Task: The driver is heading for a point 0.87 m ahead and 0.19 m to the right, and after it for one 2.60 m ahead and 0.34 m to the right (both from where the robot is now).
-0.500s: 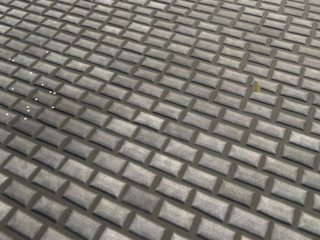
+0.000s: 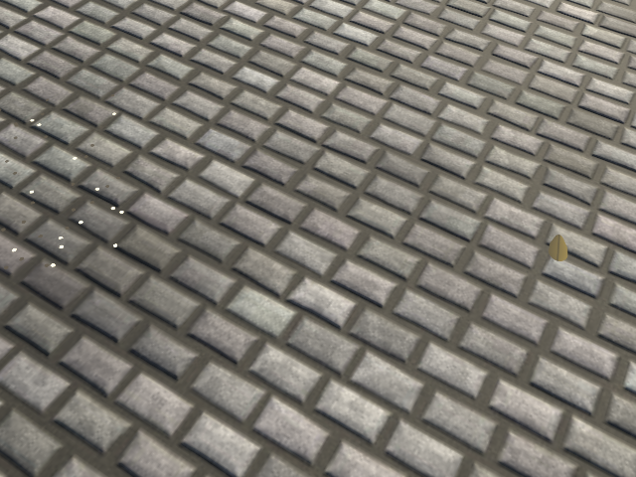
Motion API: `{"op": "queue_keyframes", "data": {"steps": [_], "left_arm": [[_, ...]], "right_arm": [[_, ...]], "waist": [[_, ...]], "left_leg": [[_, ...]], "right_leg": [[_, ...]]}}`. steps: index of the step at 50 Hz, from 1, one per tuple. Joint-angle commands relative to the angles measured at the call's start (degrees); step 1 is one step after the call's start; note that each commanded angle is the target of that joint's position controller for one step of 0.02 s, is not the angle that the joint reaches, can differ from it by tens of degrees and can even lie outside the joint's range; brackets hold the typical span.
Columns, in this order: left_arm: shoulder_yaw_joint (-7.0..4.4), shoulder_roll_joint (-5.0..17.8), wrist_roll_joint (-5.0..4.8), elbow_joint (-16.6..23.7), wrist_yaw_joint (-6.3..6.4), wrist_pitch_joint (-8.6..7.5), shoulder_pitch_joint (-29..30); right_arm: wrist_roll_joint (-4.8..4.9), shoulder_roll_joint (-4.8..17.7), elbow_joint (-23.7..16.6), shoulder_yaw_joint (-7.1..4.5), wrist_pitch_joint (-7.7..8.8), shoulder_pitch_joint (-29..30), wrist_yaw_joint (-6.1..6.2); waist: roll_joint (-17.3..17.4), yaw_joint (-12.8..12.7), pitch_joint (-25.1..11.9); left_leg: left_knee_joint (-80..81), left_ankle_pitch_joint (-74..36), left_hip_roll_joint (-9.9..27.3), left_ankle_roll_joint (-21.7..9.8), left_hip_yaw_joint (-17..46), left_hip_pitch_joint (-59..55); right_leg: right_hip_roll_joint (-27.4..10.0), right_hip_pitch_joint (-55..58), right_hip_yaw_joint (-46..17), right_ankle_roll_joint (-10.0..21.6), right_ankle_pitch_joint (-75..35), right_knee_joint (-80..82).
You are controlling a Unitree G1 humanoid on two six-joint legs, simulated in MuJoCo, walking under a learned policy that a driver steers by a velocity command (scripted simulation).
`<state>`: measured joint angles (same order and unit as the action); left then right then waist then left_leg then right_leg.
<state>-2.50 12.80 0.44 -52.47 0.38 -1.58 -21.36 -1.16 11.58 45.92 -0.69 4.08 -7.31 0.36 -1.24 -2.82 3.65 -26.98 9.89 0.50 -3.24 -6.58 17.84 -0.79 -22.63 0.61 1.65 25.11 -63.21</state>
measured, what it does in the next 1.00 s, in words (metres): walks ahead, turning right: right foot, then left foot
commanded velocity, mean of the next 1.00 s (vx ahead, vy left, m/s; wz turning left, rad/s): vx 0.38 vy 0.00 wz -0.31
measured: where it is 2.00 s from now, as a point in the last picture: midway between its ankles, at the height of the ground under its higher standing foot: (426, 386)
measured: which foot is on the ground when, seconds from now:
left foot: down 0.00-0.42, up 0.44-0.86, down 0.88-1.00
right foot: up 0.00-0.40, down 0.42-0.88, up 0.90-1.00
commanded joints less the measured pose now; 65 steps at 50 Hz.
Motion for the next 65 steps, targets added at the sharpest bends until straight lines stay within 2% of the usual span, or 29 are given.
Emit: {"op": "queue_keyframes", "data": {"steps": [1, 6, 10, 13, 17, 19, 20, 21, 22, 23, 24, 25, 26, 28, 29, 31, 35, 39, 42, 44, 45, 46, 47, 48, 49, 51, 54, 59, 65], "left_arm": [[-1.75, 3.0, 1.01, 2.0, -0.61, 1.82, -5.7], [-1.84, 2.1, 1.39, 5.5, -1.21, 3.59, 1.2], [-1.42, 3.1, 1.56, 9.3, -3.01, 4.3, 9.9], [-1.57, 4.2, 1.76, 11.5, -3.79, 4.24, 14.5], [-1.65, 4.3, 1.61, 13.3, -4.12, 3.19, 17.4], [-1.69, 3.9, 1.87, 12.9, -4.11, 2.41, 14.8], [-2.0, 4.1, 2.18, 11.3, -3.9, 1.85, 9.7], [-3.43, 7.4, 2.59, 7.9, -3.12, 1.14, 0.3], [-5.62, 15.6, 1.96, 7.1, -1.99, 0.68, -7.2], [-5.21, 16.0, 0.6, 7.5, -1.44, 0.77, -5.5], [-4.5, 13.8, 0.3, 7.8, -1.13, 1.05, -3.6], [-3.87, 12.0, 0.26, 8.1, -0.97, 0.93, -0.9], [-3.5, 11.1, -0.04, 8.8, -0.8, 0.66, 2.0], [-2.95, 9.9, -0.29, 9.7, -0.8, -0.5, 4.4], [-2.96, 10.2, -0.5, 9.4, -0.95, -1.06, 3.7], [-3.18, 11.1, -0.59, 8.5, -0.97, -1.64, 1.6], [-2.5, 9.7, -0.11, 6.4, -0.8, -2.33, -1.5], [-2.41, 10.8, 0.58, 4.7, -0.47, -2.86, -3.1], [-2.45, 11.9, 1.19, 4.0, 0.12, -2.91, -0.8], [-2.35, 12.2, 1.68, 3.7, 0.23, -2.35, 0.1], [-1.34, 9.6, 0.87, 5.1, 0.18, -2.42, -2.0], [-0.69, 5.8, 0.26, 6.3, -0.59, -2.73, -6.1], [-0.91, 8.6, 1.67, 6.5, -0.42, -2.98, -2.4], [-1.1, 10.0, 1.33, 7.4, -0.71, -3.47, 1.8], [-0.79, 9.5, 1.36, 7.9, -0.88, -3.95, 4.7], [-0.43, 8.3, 2.24, 8.3, -1.03, -2.8, 4.7], [0.11, 6.9, 2.51, 8.9, -1.28, -1.05, 5.5], [0.33, 6.7, 2.19, 12.5, -1.35, -0.51, 16.7], [0.81, 6.4, 1.61, 15.9, -1.79, -1.04, 25.9]], "right_arm": [[0.35, 6.0, -1.1, -1.58, 0.8, -5.3, 0.9], [0.21, 6.4, 0.0, -1.94, 0.48, -5.6, 1.82], [-0.24, 9.0, 0.6, -3.01, -0.08, -9.0, 1.16], [-0.58, 11.3, 1.1, -4.07, -0.3, -11.0, 0.62], [-0.79, 12.9, 2.2, -5.09, -0.46, -12.8, 0.09], [-0.37, 13.6, 2.5, -5.43, -1.19, -12.1, -0.03], [0.06, 13.5, 2.4, -5.42, -1.62, -10.9, 0.01], [-0.1, 11.3, 1.6, -4.7, -1.84, -9.7, -0.11], [0.16, 6.8, -3.8, -3.32, -1.45, -4.9, -0.8], [-2.3, 9.2, -4.8, -3.86, -1.35, -1.4, -1.16], [-1.56, 9.9, -4.7, -4.02, -1.09, -1.6, -1.85], [-0.25, 9.4, -4.0, -3.76, -0.49, -2.6, -2.42], [-0.38, 9.6, -3.6, -3.89, -0.36, -3.4, -2.46], [-1.75, 9.6, -2.4, -3.86, -1.41, -5.6, -2.38], [-1.78, 9.4, -2.6, -3.82, -1.91, -5.5, -2.33], [-1.44, 8.3, -3.9, -3.43, -2.38, -2.5, -2.32], [-0.92, 6.1, -5.4, -2.11, -2.1, 4.2, -2.99], [-0.14, 7.4, -6.8, -2.21, -1.92, 7.3, -3.17], [-0.03, 8.8, -5.2, -2.98, -1.89, 1.7, -2.76], [-0.41, 10.1, -0.2, -4.13, -1.45, -13.0, -1.82], [-1.49, 14.4, 1.1, -5.32, -1.13, -20.7, -1.25], [-1.28, 19.5, 1.5, -6.51, -1.19, -21.7, -1.51], [0.87, 16.6, 1.2, -5.93, -1.44, -16.1, -2.11], [1.06, 13.7, 0.0, -5.39, -1.49, -11.8, -2.15], [0.7, 11.6, -0.1, -4.8, -1.35, -10.3, -2.14], [0.95, 9.9, 0.9, -4.11, -0.92, -9.6, -1.68], [1.4, 11.1, 2.0, -4.48, -0.08, -12.0, -1.38], [1.41, 11.8, 2.9, -4.88, -0.36, -16.9, -1.09], [0.82, 11.7, 3.6, -5.04, -0.75, -21.8, -0.49]], "waist": [[6.9, 0.3, -7.0], [8.1, 0.0, -4.9], [7.7, 3.5, -4.3], [6.0, 5.1, -2.0], [5.1, 6.4, -0.4], [5.0, 4.5, -0.7], [3.6, 1.9, -2.3], [-3.2, -2.0, -7.1], [-19.7, -5.8, -8.6], [-12.5, -4.5, -4.2], [-6.0, -3.2, -1.6], [-3.5, -0.7, -0.4], [-2.0, 1.3, 0.2], [-3.1, 3.0, -2.1], [-2.4, 3.4, -2.7], [-1.8, 3.0, -1.9], [-4.0, 0.3, 0.1], [-4.1, -0.4, 1.5], [-3.4, 3.0, 0.1], [-0.5, 9.3, -7.8], [5.6, 11.1, -13.5], [18.5, 7.5, -17.0], [12.3, 6.2, -13.2], [6.4, 5.3, -6.8], [1.9, 4.8, -4.4], [2.0, 2.2, -3.4], [3.4, 1.7, -3.2], [3.3, 5.0, -0.3], [4.8, 8.6, -0.4]], "left_leg": [[9.6, -42.6, 16.1, -7.5, 7.8, -9.1], [11.0, -34.2, 15.3, -8.0, 1.0, -6.7], [15.9, -3.5, 17.6, -8.8, 2.8, -7.8], [17.8, 8.2, 19.7, -8.8, 4.5, -10.6], [16.1, 10.2, 20.6, -7.8, 3.5, -14.5], [11.0, 5.2, 19.6, -6.2, 0.0, -13.5], [4.1, 1.0, 17.6, -4.4, -3.5, -9.7], [-11.2, -4.0, 13.5, -1.8, -8.3, -2.5], [-32.4, 11.2, 3.9, 3.0, -12.0, 19.6], [-39.3, 23.3, 0.5, 3.8, 0.6, 31.8], [-40.0, 19.2, 3.9, 3.5, 4.6, 32.2], [-37.4, 13.6, 5.2, 3.4, 5.6, 29.2], [-34.3, 10.1, 5.5, 3.6, 5.9, 26.4], [-33.1, 5.7, 4.5, 4.7, 5.3, 21.8], [-32.6, 4.9, 4.0, 5.2, 5.2, 21.3], [-29.1, 2.9, 3.8, 6.0, 5.0, 21.8], [-15.6, -5.5, 3.6, 5.0, 3.1, 19.3], [-8.7, -6.7, 3.0, 0.9, 2.9, 15.7], [-6.1, -1.6, -0.4, -2.8, 1.9, 7.1], [-2.1, 0.0, -4.6, -5.3, 0.5, -9.1], [0.2, 8.3, 6.1, -9.2, 15.7, -23.1], [9.6, 13.7, 19.0, -17.0, 47.2, -32.2], [14.0, 17.1, 18.3, -16.5, 51.8, -28.9], [13.4, 14.1, 17.1, -15.5, 42.3, -21.7], [14.0, 7.5, 14.4, -13.9, 36.4, -16.6], [15.3, -1.6, 9.8, -11.4, 29.2, -10.5], [16.6, -7.7, 8.0, -12.6, 25.2, -7.8], [18.7, -6.1, 6.2, -11.0, 24.9, -9.5], [13.6, -14.2, 5.4, -9.6, 26.4, -16.2]], "right_leg": [[-1.1, -4.4, -0.9, -1.0, -4.4, -3.2], [-2.1, -7.1, 0.4, -1.6, -12.0, 5.1], [-3.4, -6.1, 1.6, -0.2, -13.6, 14.8], [-3.2, -6.9, 2.8, 0.8, -9.2, 19.6], [-2.3, -5.3, 5.1, 3.0, -2.4, 24.8], [-0.2, 0.6, 7.0, 4.5, -2.8, 31.0], [2.0, 8.7, 7.8, 5.4, -4.9, 35.7], [0.5, 21.7, 1.8, 7.7, -2.0, 39.7], [-15.5, 34.7, -27.1, 14.9, 6.2, 48.4], [-19.9, 33.6, -38.0, 18.1, 0.8, 52.6], [-18.6, 31.3, -30.0, 17.3, -6.0, 50.5], [-15.7, 27.5, -24.3, 15.5, -13.4, 50.3], [-12.7, 25.0, -20.3, 13.8, -18.4, 50.9], [-9.5, 23.0, -15.9, 12.9, -28.5, 51.0], [-9.0, 22.6, -15.1, 13.2, -32.2, 50.9], [-8.4, 21.2, -14.4, 13.3, -33.5, 51.4], [-7.4, 21.2, -9.7, 10.9, -35.7, 52.7], [-10.7, 24.4, -8.1, 9.2, -37.5, 53.4], [-11.5, 26.4, -4.5, 7.3, -52.8, 47.4], [-8.0, 24.5, 0.2, 5.4, -60.7, 27.0], [-4.8, 11.6, 3.0, 3.7, -44.8, 9.1], [7.1, -7.0, 2.6, 1.4, -0.6, -9.6], [4.3, -12.8, -5.1, 2.5, 1.0, -14.2], [1.0, -13.9, -5.1, 2.7, -4.5, -13.1], [-1.1, -12.5, -4.7, 2.6, -7.8, -9.1], [-3.2, -8.1, -4.6, 1.2, -9.1, -3.4], [-3.6, -8.0, -3.0, -1.6, -9.1, 1.5], [-4.3, -15.5, -1.9, -4.9, -19.8, 13.7], [-1.7, -17.0, -1.8, -4.9, -24.2, 23.8]]}}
